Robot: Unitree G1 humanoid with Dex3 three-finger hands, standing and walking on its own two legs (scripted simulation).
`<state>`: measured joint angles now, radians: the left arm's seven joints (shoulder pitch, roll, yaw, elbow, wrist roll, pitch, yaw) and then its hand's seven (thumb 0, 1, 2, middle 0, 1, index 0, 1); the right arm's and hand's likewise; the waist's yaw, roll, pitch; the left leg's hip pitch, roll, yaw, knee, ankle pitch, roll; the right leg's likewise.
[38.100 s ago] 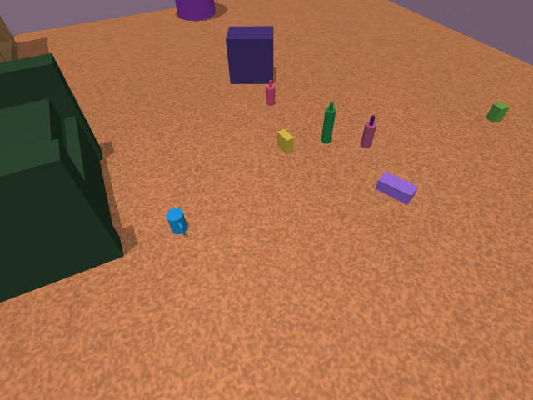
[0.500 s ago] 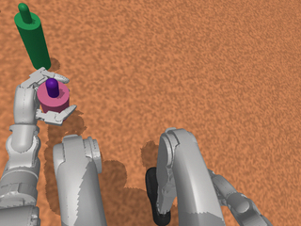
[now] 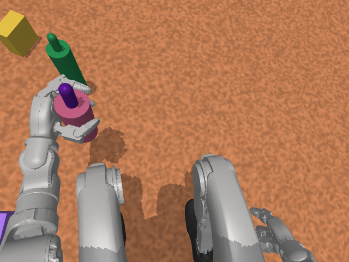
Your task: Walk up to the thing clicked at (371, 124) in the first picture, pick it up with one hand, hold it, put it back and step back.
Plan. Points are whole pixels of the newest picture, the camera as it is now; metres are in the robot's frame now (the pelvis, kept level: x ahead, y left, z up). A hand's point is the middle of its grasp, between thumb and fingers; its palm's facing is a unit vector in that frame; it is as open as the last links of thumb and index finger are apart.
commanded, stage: settle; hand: left
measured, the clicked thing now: (76, 113) +0.43 +0.21 -0.04
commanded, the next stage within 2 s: lift in 0.52 s
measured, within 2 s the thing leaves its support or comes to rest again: neither
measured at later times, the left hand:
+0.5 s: hand (66, 106) +0.43 +0.22 +0.00, palm faces -0.02 -1.00 -0.05, open 9.0 cm
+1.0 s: hand (58, 101) +0.41 +0.21 +0.05, palm faces -0.06 -1.00 -0.05, open 9.1 cm
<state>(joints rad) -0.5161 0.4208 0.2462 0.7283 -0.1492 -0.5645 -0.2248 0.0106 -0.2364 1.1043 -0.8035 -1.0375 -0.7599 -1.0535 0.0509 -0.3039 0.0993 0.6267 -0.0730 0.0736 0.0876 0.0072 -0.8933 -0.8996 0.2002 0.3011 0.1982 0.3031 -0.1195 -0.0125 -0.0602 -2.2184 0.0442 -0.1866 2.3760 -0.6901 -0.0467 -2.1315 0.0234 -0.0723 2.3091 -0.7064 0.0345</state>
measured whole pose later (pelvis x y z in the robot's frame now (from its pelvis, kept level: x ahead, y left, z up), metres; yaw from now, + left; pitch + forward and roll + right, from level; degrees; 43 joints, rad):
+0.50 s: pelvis +0.00 +0.00 +0.02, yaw +2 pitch +31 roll -6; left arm -0.56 0.39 0.28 0.75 -0.13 -0.54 -0.27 0.01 -0.29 1.17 -0.81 -1.07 -0.76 -1.09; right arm 0.07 -0.28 0.05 0.64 -0.06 0.04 0.06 0.01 -0.90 -0.90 0.20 0.30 0.20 0.30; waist -0.10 -0.01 -0.11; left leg -2.16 0.04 -0.14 2.29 -0.68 -0.03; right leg -2.08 0.01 -0.04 2.24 -0.71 0.04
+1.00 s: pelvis +0.00 +0.00 +0.05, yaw +3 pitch +32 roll -4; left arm -0.51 0.37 0.27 0.70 -0.17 -0.49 -0.34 0.01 -0.32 1.20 -0.81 -1.08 -0.77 -1.10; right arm 0.11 -0.28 0.02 0.65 -0.02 0.02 0.04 0.01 -0.92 -0.90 0.20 0.30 0.20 0.30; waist -0.09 0.02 -0.16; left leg -2.08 0.05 -0.11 2.19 -0.67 -0.03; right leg -2.01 0.00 -0.02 2.16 -0.71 0.03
